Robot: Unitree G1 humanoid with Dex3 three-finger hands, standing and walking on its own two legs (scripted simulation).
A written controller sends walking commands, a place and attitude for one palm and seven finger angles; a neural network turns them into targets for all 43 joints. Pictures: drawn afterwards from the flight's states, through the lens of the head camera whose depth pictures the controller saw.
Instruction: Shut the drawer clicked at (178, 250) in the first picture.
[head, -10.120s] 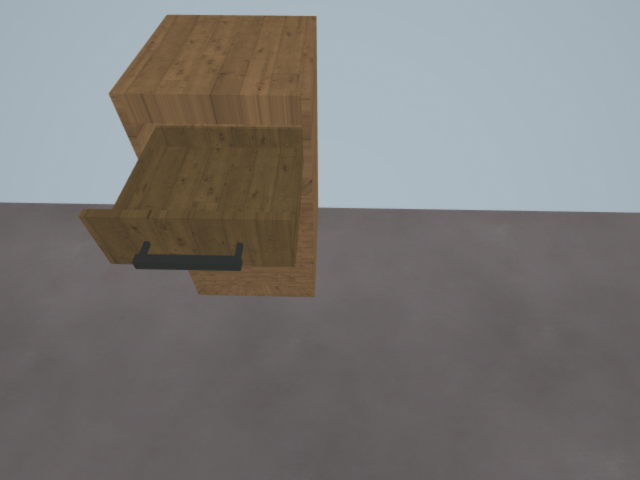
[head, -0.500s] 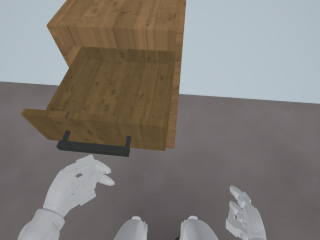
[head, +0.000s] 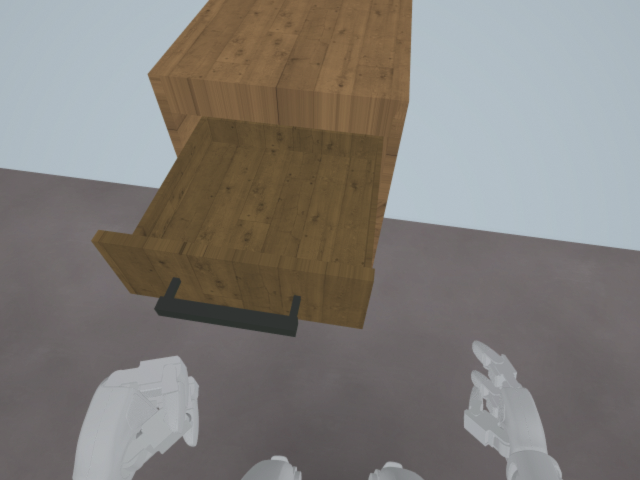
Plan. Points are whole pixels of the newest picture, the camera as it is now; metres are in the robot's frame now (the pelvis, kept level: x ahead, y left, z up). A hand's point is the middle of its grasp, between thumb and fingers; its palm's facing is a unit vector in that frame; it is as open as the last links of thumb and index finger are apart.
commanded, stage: raise the hand and make a fist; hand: left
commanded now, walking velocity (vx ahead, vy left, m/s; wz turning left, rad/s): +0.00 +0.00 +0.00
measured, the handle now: (230, 304) +0.35 +0.16 -0.03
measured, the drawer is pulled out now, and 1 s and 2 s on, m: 0.30 0.30 0.30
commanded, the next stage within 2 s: bring the fist close to the handle in 0.62 s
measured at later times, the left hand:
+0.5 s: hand (214, 432) +0.17 +0.12 +0.07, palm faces -0.14 -0.99 +0.00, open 3.3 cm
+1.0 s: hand (216, 416) +0.19 +0.13 +0.04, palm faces -0.04 -1.00 -0.06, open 3.3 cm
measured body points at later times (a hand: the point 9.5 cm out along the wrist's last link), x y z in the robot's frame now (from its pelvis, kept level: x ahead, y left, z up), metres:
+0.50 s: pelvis +0.00 +0.01 +0.00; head +0.05 +0.01 +0.45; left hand +0.17 +0.17 +0.07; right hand +0.19 -0.22 -0.06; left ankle +0.00 +0.08 -0.66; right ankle +0.02 -0.10 -0.66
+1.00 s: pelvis +0.00 -0.02 -0.01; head +0.07 -0.02 +0.43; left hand +0.18 +0.18 +0.05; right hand +0.20 -0.25 -0.08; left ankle +0.00 +0.08 -0.66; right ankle +0.02 -0.10 -0.66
